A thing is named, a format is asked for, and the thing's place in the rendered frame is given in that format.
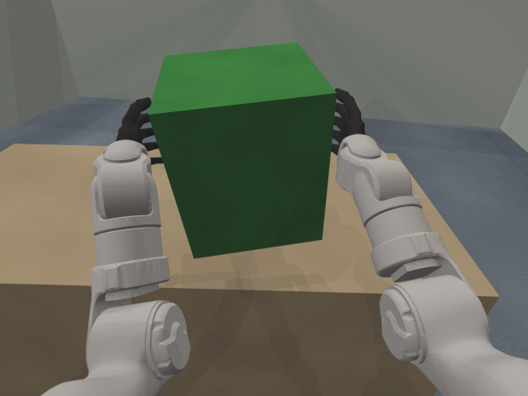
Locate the left robot upper arm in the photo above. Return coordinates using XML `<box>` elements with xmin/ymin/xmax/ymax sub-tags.
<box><xmin>41</xmin><ymin>299</ymin><xmax>191</xmax><ymax>396</ymax></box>

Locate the carton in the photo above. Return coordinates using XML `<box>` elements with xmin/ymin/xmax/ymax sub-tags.
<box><xmin>148</xmin><ymin>42</ymin><xmax>337</xmax><ymax>259</ymax></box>

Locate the right robot upper arm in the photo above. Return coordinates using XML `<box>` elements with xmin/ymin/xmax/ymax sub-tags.
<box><xmin>379</xmin><ymin>275</ymin><xmax>528</xmax><ymax>396</ymax></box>

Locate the robot right hand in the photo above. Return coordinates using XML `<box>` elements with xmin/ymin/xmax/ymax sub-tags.
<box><xmin>331</xmin><ymin>88</ymin><xmax>365</xmax><ymax>155</ymax></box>

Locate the left robot forearm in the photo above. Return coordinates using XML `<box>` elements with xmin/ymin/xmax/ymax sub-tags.
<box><xmin>86</xmin><ymin>139</ymin><xmax>170</xmax><ymax>368</ymax></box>

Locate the pedestal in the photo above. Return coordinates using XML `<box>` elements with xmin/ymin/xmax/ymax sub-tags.
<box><xmin>0</xmin><ymin>144</ymin><xmax>500</xmax><ymax>396</ymax></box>

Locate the right robot forearm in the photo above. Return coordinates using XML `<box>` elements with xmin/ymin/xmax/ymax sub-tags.
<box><xmin>335</xmin><ymin>134</ymin><xmax>489</xmax><ymax>336</ymax></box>

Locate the robot left hand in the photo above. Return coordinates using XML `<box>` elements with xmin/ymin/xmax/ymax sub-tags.
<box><xmin>116</xmin><ymin>97</ymin><xmax>163</xmax><ymax>165</ymax></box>

